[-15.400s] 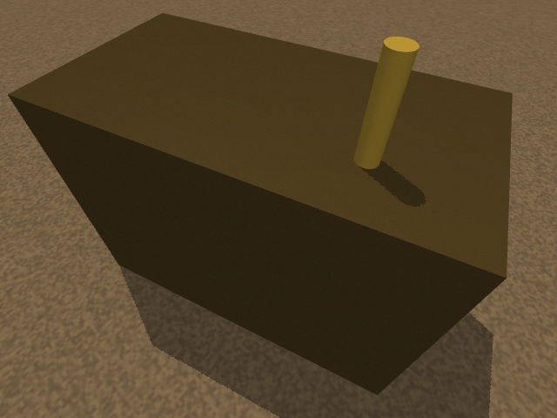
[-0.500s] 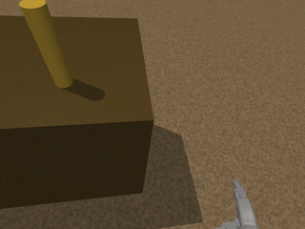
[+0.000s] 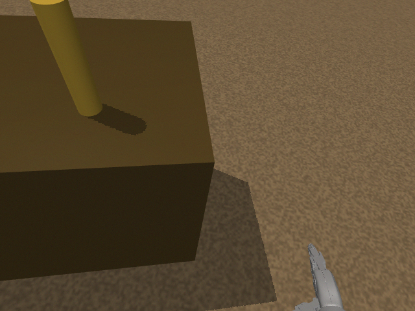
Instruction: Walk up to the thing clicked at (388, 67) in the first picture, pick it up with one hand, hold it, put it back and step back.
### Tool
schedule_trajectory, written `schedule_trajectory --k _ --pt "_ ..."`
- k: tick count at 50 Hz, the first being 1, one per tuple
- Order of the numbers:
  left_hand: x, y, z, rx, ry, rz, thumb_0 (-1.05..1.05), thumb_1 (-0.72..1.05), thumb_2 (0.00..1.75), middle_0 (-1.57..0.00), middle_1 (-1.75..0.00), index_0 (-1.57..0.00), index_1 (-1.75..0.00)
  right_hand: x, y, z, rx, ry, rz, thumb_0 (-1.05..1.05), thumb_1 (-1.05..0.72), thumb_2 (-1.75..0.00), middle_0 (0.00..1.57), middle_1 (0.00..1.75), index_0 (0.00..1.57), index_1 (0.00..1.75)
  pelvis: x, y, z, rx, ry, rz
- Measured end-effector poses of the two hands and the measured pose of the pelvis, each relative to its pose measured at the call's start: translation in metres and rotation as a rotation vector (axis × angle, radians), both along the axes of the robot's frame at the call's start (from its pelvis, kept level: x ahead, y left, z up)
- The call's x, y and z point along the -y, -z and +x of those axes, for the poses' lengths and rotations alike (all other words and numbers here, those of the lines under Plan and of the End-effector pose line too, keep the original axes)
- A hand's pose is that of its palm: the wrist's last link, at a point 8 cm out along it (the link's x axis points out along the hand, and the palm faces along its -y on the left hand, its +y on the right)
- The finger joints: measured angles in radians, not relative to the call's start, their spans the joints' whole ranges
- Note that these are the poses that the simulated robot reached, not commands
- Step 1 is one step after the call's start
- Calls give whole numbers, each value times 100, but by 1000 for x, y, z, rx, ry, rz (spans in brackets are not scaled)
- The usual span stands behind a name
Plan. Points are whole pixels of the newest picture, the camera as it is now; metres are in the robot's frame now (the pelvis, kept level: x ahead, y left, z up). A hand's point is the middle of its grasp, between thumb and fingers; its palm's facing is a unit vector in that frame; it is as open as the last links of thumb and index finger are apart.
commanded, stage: approach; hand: left
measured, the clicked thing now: (73, 63) +0.54 +0.24 +0.16
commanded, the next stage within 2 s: close in in 0.14 s
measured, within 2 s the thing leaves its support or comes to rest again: neither
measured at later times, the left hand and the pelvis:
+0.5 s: hand (52, 121) +0.45 +0.28 +0.10, palm faces +0.20 -0.98 +0.04, open 17.7 cm; pelvis -0.02 -0.01 -0.02, yaw -2 degrees
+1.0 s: hand (74, 116) +0.46 +0.24 +0.10, palm faces +0.20 -0.98 +0.04, open 17.8 cm; pelvis -0.03 -0.02 -0.03, yaw -2 degrees
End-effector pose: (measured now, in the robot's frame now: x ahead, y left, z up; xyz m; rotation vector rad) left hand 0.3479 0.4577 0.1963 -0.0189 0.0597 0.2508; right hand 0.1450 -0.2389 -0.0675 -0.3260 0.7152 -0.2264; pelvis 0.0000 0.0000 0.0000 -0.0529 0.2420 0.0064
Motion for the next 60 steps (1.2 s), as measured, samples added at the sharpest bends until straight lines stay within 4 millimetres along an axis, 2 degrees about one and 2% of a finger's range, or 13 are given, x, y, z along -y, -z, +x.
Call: schedule_trajectory --k 6,10,16,23,31,42,54,60 --pt "29 37 20 -17 37 -13 -1 -61 5 -8 -7 -7 -10 -8 -2 1 35 -33 25 -1 53 -4 6 6 6 5 1 5 -5 -13 0 1" --pt "53 65 37 -15 58 -27 -1 -61 6 -8 -7 -6 -10 -1 -5 -6 44 -31 16 -1 53 -4 6 6 6 5 2 9 -8 -26 8 -2" --pt "101 102 62 1 103 -49 -1 -61 6 -7 -7 -6 -9 14 -10 -22 24 -13 -11 -1 53 -4 6 6 6 5 4 16 -13 -39 21 -6" --pt "124 99 72 45 55 -27 -1 -61 5 -6 -6 -7 -7 29 -7 -34 11 28 -10 -1 53 -4 5 6 6 5 6 21 -16 -40 33 -4" --pt "143 97 71 43 35 -14 -1 -60 4 -5 -5 -7 -5 27 -7 -34 42 24 36 -1 53 -5 5 6 6 5 10 23 -20 -26 38 5" --pt "158 94 73 47 49 -6 -1 -61 2 -5 -3 -6 -2 31 -6 -38 41 19 48 -1 52 -5 6 6 6 5 15 26 -26 -23 33 11" --pt "175 96 87 49 53 -14 -1 -61 0 -5 -1 -7 -1 38 -14 -41 56 34 26 -1 52 -5 5 6 6 5 16 28 -27 -34 36 12" --pt "175 89 95 59 26 -8 -1 -61 0 -7 0 -8 0 39 -15 -43 55 52 25 -1 52 -5 5 6 6 5 15 28 -26 -36 43 10"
